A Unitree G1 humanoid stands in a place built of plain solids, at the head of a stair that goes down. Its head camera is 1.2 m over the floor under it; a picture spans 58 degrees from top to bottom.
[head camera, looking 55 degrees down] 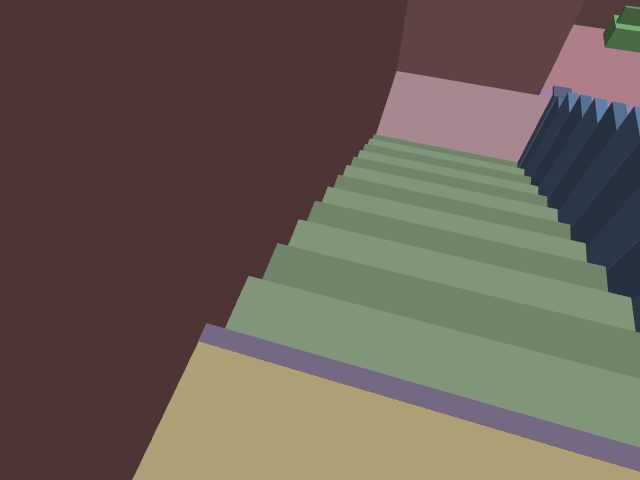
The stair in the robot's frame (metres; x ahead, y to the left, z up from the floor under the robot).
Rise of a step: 0.17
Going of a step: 0.27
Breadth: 1.54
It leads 16 degrees to the right of straight ahead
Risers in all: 13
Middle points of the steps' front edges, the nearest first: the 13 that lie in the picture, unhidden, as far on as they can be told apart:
0.32 -0.40 0.00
0.58 -0.48 -0.17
0.84 -0.56 -0.33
1.11 -0.63 -0.50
1.37 -0.71 -0.67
1.63 -0.79 -0.84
1.89 -0.86 -1.01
2.15 -0.94 -1.18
2.41 -1.02 -1.35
2.67 -1.10 -1.52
2.94 -1.17 -1.69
3.20 -1.25 -1.85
3.46 -1.33 -2.02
